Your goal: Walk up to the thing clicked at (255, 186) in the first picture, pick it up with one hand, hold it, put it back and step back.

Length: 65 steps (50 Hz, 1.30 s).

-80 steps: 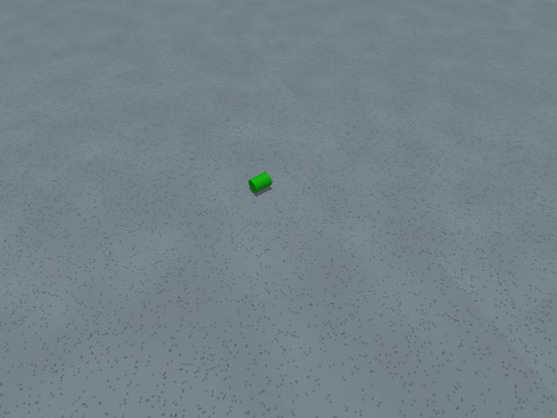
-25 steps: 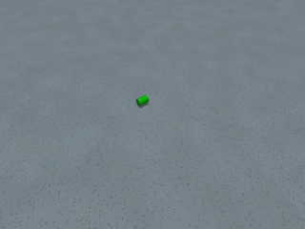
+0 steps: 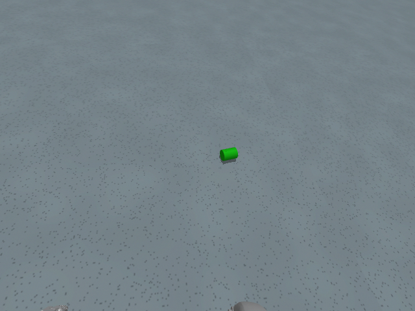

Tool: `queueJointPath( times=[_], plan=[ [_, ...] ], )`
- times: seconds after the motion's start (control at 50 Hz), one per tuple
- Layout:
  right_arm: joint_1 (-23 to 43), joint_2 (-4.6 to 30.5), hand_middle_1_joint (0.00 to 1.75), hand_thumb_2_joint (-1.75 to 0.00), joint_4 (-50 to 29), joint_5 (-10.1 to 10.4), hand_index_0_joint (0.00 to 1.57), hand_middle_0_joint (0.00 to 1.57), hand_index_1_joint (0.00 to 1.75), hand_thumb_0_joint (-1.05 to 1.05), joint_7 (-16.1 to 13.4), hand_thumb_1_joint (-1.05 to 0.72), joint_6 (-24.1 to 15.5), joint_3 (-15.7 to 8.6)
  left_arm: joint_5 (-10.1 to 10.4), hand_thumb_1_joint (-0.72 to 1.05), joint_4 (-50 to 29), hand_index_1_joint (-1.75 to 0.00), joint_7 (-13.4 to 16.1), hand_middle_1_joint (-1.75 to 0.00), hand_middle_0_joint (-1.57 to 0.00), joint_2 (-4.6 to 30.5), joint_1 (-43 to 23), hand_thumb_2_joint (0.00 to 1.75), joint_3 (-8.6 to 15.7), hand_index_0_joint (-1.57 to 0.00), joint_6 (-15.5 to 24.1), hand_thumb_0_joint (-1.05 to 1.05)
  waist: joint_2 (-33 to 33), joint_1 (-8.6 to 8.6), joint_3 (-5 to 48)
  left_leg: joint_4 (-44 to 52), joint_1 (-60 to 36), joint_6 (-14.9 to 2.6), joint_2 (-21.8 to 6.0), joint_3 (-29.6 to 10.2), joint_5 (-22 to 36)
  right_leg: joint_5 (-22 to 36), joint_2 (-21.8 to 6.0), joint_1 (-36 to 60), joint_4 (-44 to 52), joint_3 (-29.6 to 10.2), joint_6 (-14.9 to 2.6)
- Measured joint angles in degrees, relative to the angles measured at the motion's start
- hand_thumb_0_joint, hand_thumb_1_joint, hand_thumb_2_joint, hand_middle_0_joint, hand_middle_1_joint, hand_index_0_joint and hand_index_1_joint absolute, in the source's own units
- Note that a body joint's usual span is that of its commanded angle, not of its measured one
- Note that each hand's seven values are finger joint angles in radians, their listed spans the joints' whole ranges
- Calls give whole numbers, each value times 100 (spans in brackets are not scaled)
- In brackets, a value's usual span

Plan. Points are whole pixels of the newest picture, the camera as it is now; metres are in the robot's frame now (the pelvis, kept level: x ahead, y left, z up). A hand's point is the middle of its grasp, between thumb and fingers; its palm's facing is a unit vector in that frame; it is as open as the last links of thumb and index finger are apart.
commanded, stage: walk up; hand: left
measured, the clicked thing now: (228, 154) +1.14 -0.17 -0.73
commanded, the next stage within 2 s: none
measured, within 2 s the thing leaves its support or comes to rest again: neither
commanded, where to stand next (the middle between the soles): +0.88 -0.55 m, yaw +22 degrees
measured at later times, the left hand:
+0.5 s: hand (153, 237) +0.29 +0.14 -0.12, palm faces +0.17 -0.93 -0.34, open 7.4 cm
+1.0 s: hand (187, 193) +0.45 +0.07 -0.16, palm faces +0.19 -0.94 -0.27, open 7.4 cm
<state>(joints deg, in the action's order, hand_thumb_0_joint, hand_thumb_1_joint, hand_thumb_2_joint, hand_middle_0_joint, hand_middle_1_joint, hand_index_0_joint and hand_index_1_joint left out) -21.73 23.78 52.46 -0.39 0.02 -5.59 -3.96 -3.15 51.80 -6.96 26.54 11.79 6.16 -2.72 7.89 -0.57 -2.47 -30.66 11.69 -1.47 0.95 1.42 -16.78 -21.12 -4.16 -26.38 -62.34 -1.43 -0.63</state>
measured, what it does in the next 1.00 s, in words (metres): walks ahead: right foot, then left foot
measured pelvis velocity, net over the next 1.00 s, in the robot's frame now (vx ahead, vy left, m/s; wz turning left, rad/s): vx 0.42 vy -0.21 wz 0.24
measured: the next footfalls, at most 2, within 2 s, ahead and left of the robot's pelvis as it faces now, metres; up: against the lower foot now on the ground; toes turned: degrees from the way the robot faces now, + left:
right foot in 0.28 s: +0.32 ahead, -0.22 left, +0.00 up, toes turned +2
left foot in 0.72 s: +0.45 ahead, -0.04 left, +0.00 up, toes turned +19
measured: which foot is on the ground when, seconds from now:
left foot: down 0.00-0.32, up 0.34-0.70, down 0.72-1.00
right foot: up 0.00-0.26, down 0.28-0.74, up 0.76-1.00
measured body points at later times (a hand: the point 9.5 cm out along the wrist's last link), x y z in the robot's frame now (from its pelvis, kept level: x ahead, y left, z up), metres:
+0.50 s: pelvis +0.23 -0.14 +0.00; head +0.26 -0.14 +0.45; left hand +0.28 +0.19 -0.09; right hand +0.36 -0.46 -0.11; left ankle +0.23 +0.01 -0.65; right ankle +0.28 -0.22 -0.73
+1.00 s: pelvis +0.42 -0.21 -0.01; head +0.43 -0.16 +0.43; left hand +0.44 +0.12 -0.14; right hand +0.54 -0.53 -0.07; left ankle +0.41 -0.06 -0.73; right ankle +0.51 -0.40 -0.66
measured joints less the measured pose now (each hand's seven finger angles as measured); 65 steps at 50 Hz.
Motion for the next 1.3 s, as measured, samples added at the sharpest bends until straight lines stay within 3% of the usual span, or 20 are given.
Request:
queueJointPath(
  times=[0.14,0.22,0.28,0.32,0.38,0.42,0.52,0.62,0.7,0.74,0.8,0.86,0.98,1.06,1.12,1.14,1.18,1.22,1.26,1.3],
  plan=[
    [-308,-203,30,-90,-119,-2,21,21,30,1,-3,-90,-151,173,15,90,-251,-30,-85,-30,-20,6,-77,90,-20,-20,-25,1,3,4,-91,438,-705,230,-73,-370,-286,838,-381,-684,1047,-255,196],
    [-389,-139,30,-90,-277,-4,21,21,30,1,-49,-90,-174,195,35,90,-368,-30,-91,-30,-20,-40,-224,90,10,-20,-35,1,-118,58,-153,281,-884,448,-208,-553,-700,1020,-386,-588,1911,-131,94],
    [-400,4,30,-90,-350,-23,21,21,30,1,-110,-90,-104,182,61,90,-495,-30,-72,-30,-20,-115,-349,90,54,-20,36,1,-293,81,-156,-188,-891,560,-389,-681,-1192,1111,-195,-276,2357,68,7],
    [-233,135,30,-90,-274,0,21,21,30,1,-185,-90,2,142,38,90,-605,-30,-19,-30,-20,-304,-478,90,74,-20,171,1,-688,41,-306,-1464,-452,298,-695,-827,-1185,920,56,-192,2038,359,52],
    [31,128,30,-90,-191,29,21,21,30,1,-289,-91,98,205,101,90,-752,-30,65,-30,-20,-434,-470,90,-13,-20,325,1,-668,-42,-389,-3594,634,-28,-413,-658,-1083,558,-21,85,1938,520,-22],
    [172,160,30,-90,-173,65,21,21,30,1,-257,-91,71,222,146,90,-782,-30,116,-30,-20,-531,-329,90,-61,-21,333,1,-700,-112,-353,-4108,1202,-123,-332,-390,-773,569,4,468,2300,621,-85],
    [352,247,30,-90,-326,73,21,21,30,1,-123,-91,-12,155,122,90,-781,-30,156,-30,-20,-527,156,90,-115,-21,364,1,-852,-272,-212,-3273,1996,-66,-356,-123,-126,579,320,1228,3095,875,-276],
    [357,160,30,-90,-294,57,21,21,30,1,-69,-91,61,142,15,90,-907,-30,143,-30,-20,-315,481,90,-59,-21,300,1,-766,-411,-203,-1790,2097,51,-417,173,343,281,622,1686,3339,1184,-437],
    [232,42,30,-90,-307,64,21,21,30,1,-96,-91,73,164,-20,90,-1006,-30,143,-30,-20,-170,682,90,-36,-21,191,1,-529,-496,-214,-944,1659,-33,-324,441,677,-281,714,1854,2995,1373,-488],
    [181,20,30,-90,-382,39,21,21,30,1,-159,-91,-1,163,-22,90,-1024,-30,166,-30,-20,-140,795,90,-35,-21,132,1,-323,-455,-224,-687,1348,-221,-159,522,480,-733,587,1697,2318,1357,-451],
    [264,59,30,-90,-594,34,21,21,30,1,-296,-91,-52,170,-43,90,-950,-30,223,-30,-20,-299,772,90,-79,-20,-15,1,-189,-273,-407,-1119,1353,-240,-126,567,126,-990,613,861,273,700,-63],
    [314,1,30,-90,-657,96,21,21,30,1,-421,-91,-52,181,-26,90,-863,-30,190,-30,-20,-308,714,90,-182,-20,-120,1,-151,-64,-440,-970,1049,-123,-246,497,69,-745,521,73,-1016,182,73],
    [19,-56,30,-90,-563,23,21,21,30,1,-374,-90,-136,294,70,90,-1074,-30,113,-30,-20,-82,312,90,-11,-21,-140,1,-5,13,-375,-674,646,209,-520,213,23,-84,-149,-674,-554,-513,121],
    [-61,82,30,-90,-516,-54,21,21,30,1,-302,-90,-150,271,98,90,-1124,-30,42,-30,-20,31,73,90,89,-20,-179,1,-26,34,-324,-690,586,386,-748,76,-100,190,-462,-642,562,-472,138],
    [-50,276,30,-90,-483,-107,21,21,30,1,-276,-90,-103,211,100,90,-1068,-30,-19,-30,-20,92,23,90,132,-20,-176,1,-126,109,-202,-858,639,431,-935,-43,-303,165,-476,-296,1402,-294,68],
    [-47,355,30,-90,-463,-119,21,21,30,1,-279,-90,-66,183,96,90,-1048,-30,-28,-30,-20,105,41,90,148,-20,-155,1,-183,109,-135,-997,689,414,-1019,-89,-424,201,-431,-107,1682,-178,36],
    [35,567,30,-90,-361,-131,21,21,30,1,-332,-90,44,86,47,90,-962,-30,11,-30,-20,-7,37,90,174,-20,-56,1,-567,84,-128,-1626,906,119,-1310,-360,-753,250,-148,18,1620,81,270],
    [113,630,30,-90,-199,-79,21,21,30,1,-446,-90,203,0,-1,90,-945,-30,65,-30,-20,-147,84,90,92,-20,41,1,-781,28,-102,-2789,1344,-21,-1039,-663,-1237,32,-60,31,1370,269,318],
    [214,583,30,-90,-42,-25,21,21,30,1,-496,-91,275,2,53,90,-910,-30,107,-30,-20,-278,210,90,8,-20,75,1,-845,-81,-62,-3568,1677,-55,-683,-500,-1249,22,-31,225,1549,352,242],
    [298,498,30,-90,31,32,21,21,30,1,-456,-91,218,53,64,90,-869,-30,138,-30,-20,-343,387,90,-57,-21,98,1,-872,-175,-20,-3682,1896,-65,-477,-193,-1090,118,37,467,1901,430,98]
  ],
)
